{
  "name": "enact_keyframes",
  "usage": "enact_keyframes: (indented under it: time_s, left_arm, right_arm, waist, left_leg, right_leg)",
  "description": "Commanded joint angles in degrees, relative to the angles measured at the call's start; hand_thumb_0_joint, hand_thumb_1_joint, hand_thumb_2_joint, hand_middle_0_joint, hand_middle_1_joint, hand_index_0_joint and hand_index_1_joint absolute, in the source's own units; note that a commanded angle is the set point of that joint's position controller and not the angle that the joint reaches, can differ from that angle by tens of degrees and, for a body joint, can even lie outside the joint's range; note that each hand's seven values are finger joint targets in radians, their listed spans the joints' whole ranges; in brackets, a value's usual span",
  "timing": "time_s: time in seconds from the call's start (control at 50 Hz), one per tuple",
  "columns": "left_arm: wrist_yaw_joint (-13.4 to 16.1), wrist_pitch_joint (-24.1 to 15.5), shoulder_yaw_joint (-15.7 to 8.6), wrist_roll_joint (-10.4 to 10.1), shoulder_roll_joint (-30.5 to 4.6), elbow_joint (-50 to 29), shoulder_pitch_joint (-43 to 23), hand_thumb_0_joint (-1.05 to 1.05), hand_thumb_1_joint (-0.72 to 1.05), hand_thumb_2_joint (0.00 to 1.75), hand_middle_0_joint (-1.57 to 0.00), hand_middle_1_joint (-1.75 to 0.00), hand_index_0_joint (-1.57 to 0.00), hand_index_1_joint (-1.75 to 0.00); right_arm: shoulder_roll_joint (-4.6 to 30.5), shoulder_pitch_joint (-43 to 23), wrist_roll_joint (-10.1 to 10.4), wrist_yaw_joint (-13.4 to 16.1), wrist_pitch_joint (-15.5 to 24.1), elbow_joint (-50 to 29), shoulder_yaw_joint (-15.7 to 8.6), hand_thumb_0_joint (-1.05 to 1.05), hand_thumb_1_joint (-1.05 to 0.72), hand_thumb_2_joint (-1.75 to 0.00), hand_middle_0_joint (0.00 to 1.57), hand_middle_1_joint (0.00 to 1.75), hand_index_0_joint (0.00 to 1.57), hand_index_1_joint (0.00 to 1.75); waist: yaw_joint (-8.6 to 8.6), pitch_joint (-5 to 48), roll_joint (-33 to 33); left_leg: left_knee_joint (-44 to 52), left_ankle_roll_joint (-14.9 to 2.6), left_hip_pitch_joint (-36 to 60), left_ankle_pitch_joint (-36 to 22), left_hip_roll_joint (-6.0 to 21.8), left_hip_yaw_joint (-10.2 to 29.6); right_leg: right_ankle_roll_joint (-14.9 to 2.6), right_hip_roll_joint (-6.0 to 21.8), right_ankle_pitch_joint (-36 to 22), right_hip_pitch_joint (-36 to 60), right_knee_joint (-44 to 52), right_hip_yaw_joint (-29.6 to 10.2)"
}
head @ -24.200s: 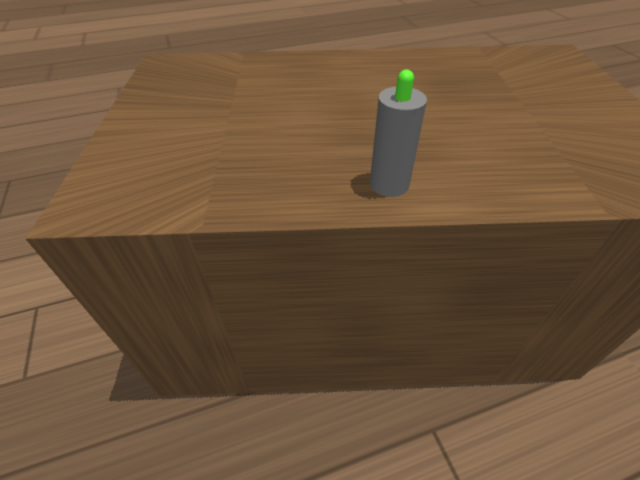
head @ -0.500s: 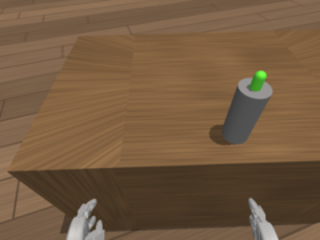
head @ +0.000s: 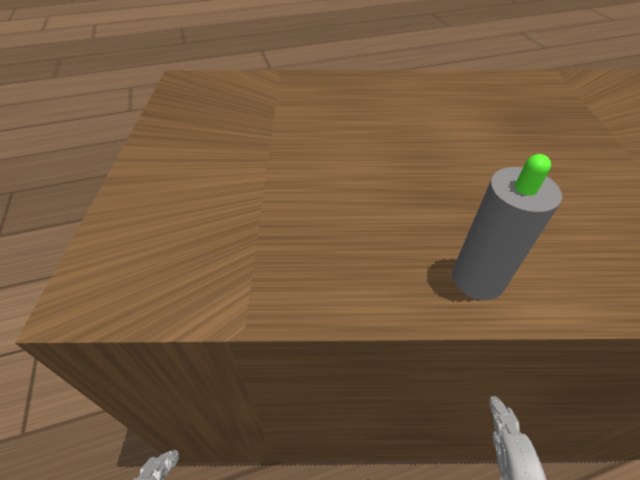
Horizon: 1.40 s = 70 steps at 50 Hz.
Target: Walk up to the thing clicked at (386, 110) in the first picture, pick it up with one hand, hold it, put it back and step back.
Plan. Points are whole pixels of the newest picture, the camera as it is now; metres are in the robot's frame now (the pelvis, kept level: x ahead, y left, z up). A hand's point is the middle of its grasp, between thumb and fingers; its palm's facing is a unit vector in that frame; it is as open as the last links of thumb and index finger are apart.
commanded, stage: home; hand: right
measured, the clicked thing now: (504, 227) +0.42 -0.23 +0.09
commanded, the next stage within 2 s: stand in 1.78 s
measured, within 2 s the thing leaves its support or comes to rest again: neither
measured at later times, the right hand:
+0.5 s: hand out of the picture +0.03 -0.27 -0.14, palm faces -0.08 +0.92 -0.38, open 17.4 cm
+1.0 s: hand out of the picture +0.03 -0.28 -0.15, palm faces -0.08 +0.93 -0.35, open 17.4 cm
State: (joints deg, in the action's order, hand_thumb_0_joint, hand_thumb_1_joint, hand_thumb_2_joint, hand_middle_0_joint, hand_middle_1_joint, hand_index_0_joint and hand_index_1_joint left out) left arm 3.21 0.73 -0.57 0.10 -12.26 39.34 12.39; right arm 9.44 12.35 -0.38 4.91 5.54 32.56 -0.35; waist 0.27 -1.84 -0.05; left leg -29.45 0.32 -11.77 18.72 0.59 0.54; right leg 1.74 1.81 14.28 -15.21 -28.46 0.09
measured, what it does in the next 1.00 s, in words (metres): stands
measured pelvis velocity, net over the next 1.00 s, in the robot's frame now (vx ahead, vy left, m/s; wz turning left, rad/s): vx -0.04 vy -0.02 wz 0.02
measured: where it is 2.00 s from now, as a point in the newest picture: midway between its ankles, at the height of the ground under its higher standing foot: outside the picture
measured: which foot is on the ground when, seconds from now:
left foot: down 0.00-1.00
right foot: down 0.00-1.00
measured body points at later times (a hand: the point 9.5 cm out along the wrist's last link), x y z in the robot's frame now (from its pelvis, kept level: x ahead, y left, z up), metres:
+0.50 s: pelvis -0.03 -0.01 +0.01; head -0.03 +0.00 +0.46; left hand +0.03 +0.30 -0.13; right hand +0.03 -0.32 -0.12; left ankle -0.04 +0.12 -0.74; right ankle +0.01 -0.14 -0.74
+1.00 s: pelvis -0.04 -0.02 +0.01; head -0.04 -0.02 +0.46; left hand +0.01 +0.28 -0.12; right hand +0.03 -0.33 -0.12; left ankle -0.04 +0.12 -0.74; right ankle +0.01 -0.14 -0.74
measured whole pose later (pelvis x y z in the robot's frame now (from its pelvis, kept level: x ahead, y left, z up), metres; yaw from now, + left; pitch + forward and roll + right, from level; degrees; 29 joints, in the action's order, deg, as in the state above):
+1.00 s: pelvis -0.04 -0.02 +0.01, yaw +1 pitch -4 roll +0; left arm -0.6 0.0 0.0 0.8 -20.6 64.4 8.9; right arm 20.9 9.9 -1.1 -0.3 0.3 62.9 1.5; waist -0.5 -2.6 0.1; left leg -21.2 2.1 -6.2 11.5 1.6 2.3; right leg 0.0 0.8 8.2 -9.4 -21.1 2.0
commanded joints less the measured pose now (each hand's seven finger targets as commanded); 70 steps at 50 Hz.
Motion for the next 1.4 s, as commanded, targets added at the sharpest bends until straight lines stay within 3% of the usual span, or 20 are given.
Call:
enact_keyframes:
  time_s: [0.0, 0.04, 0.08, 0.16, 0.22, 0.32, 0.5, 0.58, 0.72, 0.84, 0.9, 0.98, 1.08, 1.36, 1.38]
  left_arm:
    - [-1.59, -2.52, -4.40, 2.85, -14.68, -1.15, -0.26, 0.00, 0.90, 0.90, -0.20, -0.30, -0.20, -0.30]
    - [-2.22, -2.61, -3.90, 1.99, -14.45, -0.30, -0.96, 0.00, 0.90, 0.90, -0.20, -0.30, -0.20, -0.30]
    - [-2.73, -2.54, -3.45, 1.63, -14.93, 1.58, -2.52, 0.00, 0.90, 0.90, -0.20, -0.30, -0.20, -0.30]
    - [-3.15, -2.07, -2.99, 1.60, -16.12, 5.15, -3.94, 0.00, 0.90, 0.90, -0.20, -0.30, -0.20, -0.30]
    - [-3.36, -2.03, -2.65, 1.34, -16.98, 7.96, -4.96, 0.00, 0.90, 0.90, -0.20, -0.30, -0.20, -0.30]
    - [-3.54, -1.78, -2.17, 1.30, -18.84, 12.47, -5.63, 0.00, 0.90, 0.90, -0.20, -0.30, -0.20, -0.30]
    - [-3.54, -1.97, -1.41, 0.96, -20.82, 18.13, -5.28, 0.00, 0.90, 0.90, -0.20, -0.30, -0.20, -0.30]
    - [-3.56, -1.74, -1.39, 0.94, -21.27, 19.65, -5.21, 0.00, 0.90, 0.90, -0.20, -0.30, -0.20, -0.30]
    - [-3.37, -2.05, -1.18, 0.84, -20.68, 20.98, -4.80, 0.00, 0.90, 0.90, -0.20, -0.30, -0.20, -0.30]
    - [-3.23, -2.07, -1.49, 0.67, -20.83, 21.74, -5.43, 0.00, 0.90, 0.90, -0.20, -0.30, -0.20, -0.30]
    - [-3.16, -1.89, -1.57, 0.77, -21.05, 22.02, -5.85, 0.00, 0.90, 0.90, -0.20, -0.30, -0.20, -0.30]
    - [-3.19, -2.02, -1.58, 0.85, -20.94, 21.82, -6.20, 0.00, 0.90, 0.90, -0.20, -0.30, -0.20, -0.30]
    - [-3.20, -2.13, -1.66, 0.57, -20.66, 22.10, -6.47, 0.00, 0.90, 0.90, -0.20, -0.30, -0.20, -0.30]
    - [-3.19, -1.97, -1.68, 0.60, -20.35, 22.49, -7.69, 0.00, 0.90, 0.90, -0.20, -0.30, -0.20, -0.30]
    - [-3.18, -2.10, -1.67, 0.58, -20.40, 22.39, -7.61, 0.00, 0.90, 0.90, -0.20, -0.30, -0.20, -0.30]
  right_arm:
    - [20.08, 1.74, -2.64, -1.59, -0.23, 3.20, -5.35, 0.00, 0.53, -0.07, 0.05, 0.06, 0.05, 0.06]
    - [18.68, 0.64, -1.80, -2.54, -0.33, 4.26, -4.26, 0.00, 0.56, -0.05, 0.05, 0.05, 0.05, 0.05]
    - [18.61, -1.21, -1.31, -3.12, -0.62, 6.91, -3.19, 0.00, 0.56, -0.05, 0.05, 0.05, 0.05, 0.05]
    - [20.18, -3.54, -1.50, -3.75, -1.34, 11.61, -2.35, 0.00, 0.53, -0.06, 0.05, 0.06, 0.05, 0.06]
    - [21.46, -3.68, -1.22, -4.02, -1.77, 15.16, -1.94, 0.00, 0.54, -0.06, 0.05, 0.06, 0.05, 0.06]
    - [23.25, -4.45, -1.04, -4.22, -2.65, 19.54, -1.30, 0.00, 0.54, -0.06, 0.05, 0.05, 0.05, 0.05]
    - [24.68, -4.04, -0.68, -4.32, -3.28, 24.76, -0.61, 0.00, 0.56, -0.05, 0.05, 0.05, 0.05, 0.05]
    - [24.62, -3.38, -0.68, -4.41, -3.68, 26.04, -0.44, 0.00, 0.54, -0.06, 0.05, 0.05, 0.05, 0.05]
    - [24.24, -3.67, -0.54, -4.46, -3.64, 27.06, -0.58, 0.00, 0.55, -0.05, 0.05, 0.05, 0.05, 0.05]
    - [23.77, -4.11, -0.51, -4.41, -3.80, 27.39, -0.64, 0.00, 0.54, -0.06, 0.05, 0.05, 0.05, 0.05]
    - [23.61, -4.00, -0.47, -4.42, -4.08, 27.43, -0.70, 0.00, 0.54, -0.06, 0.05, 0.05, 0.05, 0.05]
    - [23.41, -4.00, -0.55, -4.55, -4.18, 27.43, -0.77, 0.00, 0.53, -0.06, 0.05, 0.06, 0.05, 0.06]
    - [23.70, -4.83, -0.50, -4.33, -3.87, 27.39, -0.74, 0.00, 0.53, -0.07, 0.05, 0.06, 0.05, 0.06]
    - [23.88, -5.31, -0.35, -4.12, -4.00, 27.88, -0.79, 0.00, 0.52, -0.07, 0.06, 0.06, 0.06, 0.06]
    - [24.11, -5.30, -0.39, -4.11, -3.95, 27.82, -0.95, 0.00, 0.52, -0.07, 0.06, 0.06, 0.06, 0.06]
  waist:
    - [-0.77, 12.13, 2.17]
    - [-0.70, 11.76, 0.19]
    - [-0.71, 8.01, -1.11]
    - [-1.11, 2.27, -1.49]
    - [-0.94, 2.05, -1.05]
    - [-0.76, -0.24, -1.56]
    - [-0.40, 0.79, -0.31]
    - [-0.48, -2.40, 0.05]
    - [-0.66, 0.36, 0.35]
    - [-0.64, 0.19, 0.84]
    - [-0.57, -1.22, 1.23]
    - [-0.45, -0.68, 0.92]
    - [-0.70, 1.21, -0.95]
    - [-0.64, 1.05, -0.46]
    - [-0.50, 2.17, -0.49]
  left_leg:
    - [0.05, -2.46, 3.52, -32.34, 5.54, 2.25]
    - [1.12, -2.09, 2.28, -30.29, 5.16, 2.57]
    - [3.10, -2.14, 0.41, -24.78, 5.00, 3.02]
    - [6.66, -2.35, -1.90, -16.55, 5.01, 4.45]
    - [8.13, -2.15, -1.49, -15.98, 5.24, 5.22]
    - [11.90, -2.17, -2.82, -6.73, 5.24, 6.36]
    - [13.04, -2.05, 1.09, -6.10, 5.19, 6.15]
    - [14.15, -2.02, -1.30, -0.60, 4.80, 6.34]
    - [12.99, -2.06, 1.62, -6.01, 5.38, 6.42]
    - [13.16, -1.89, 1.84, -7.08, 5.44, 6.00]
    - [13.25, -1.70, 1.16, -4.89, 5.07, 5.69]
    - [12.93, -1.67, 1.16, -5.28, 5.07, 5.45]
    - [13.30, -1.66, 1.90, -9.06, 5.85, 5.81]
    - [13.70, -1.46, 2.18, -10.52, 6.07, 5.69]
    - [13.26, -1.45, 3.34, -12.36, 6.22, 5.66]
  right_leg:
    - [-3.83, 3.71, -25.58, 8.68, -2.63, -1.25]
    - [-3.70, 4.00, -22.73, 8.79, -2.45, -1.54]
    - [-3.49, 4.13, -18.29, 7.60, -0.74, -1.85]
    - [-3.17, 3.88, -11.04, 6.06, 2.61, -2.24]
    - [-3.44, 4.14, -10.54, 7.89, 3.72, -2.64]
    - [-3.12, 3.98, -3.81, 8.35, 7.44, -3.26]
    - [-3.24, 4.75, -3.12, 8.15, 10.60, -4.38]
    - [-3.13, 4.52, 3.25, 6.22, 12.27, -4.87]
    - [-3.16, 4.89, -0.59, 7.03, 12.59, -4.97]
    - [-3.05, 4.96, -2.50, 7.31, 12.56, -4.94]
    - [-2.94, 4.93, 2.42, 5.79, 13.82, -5.37]
    - [-2.91, 5.09, 2.68, 5.96, 14.21, -5.51]
    - [-3.10, 5.09, -4.80, 8.71, 12.30, -4.69]
    - [-2.71, 5.04, -6.06, 9.33, 12.23, -4.12]
    - [-2.86, 5.23, -8.04, 9.92, 11.76, -3.97]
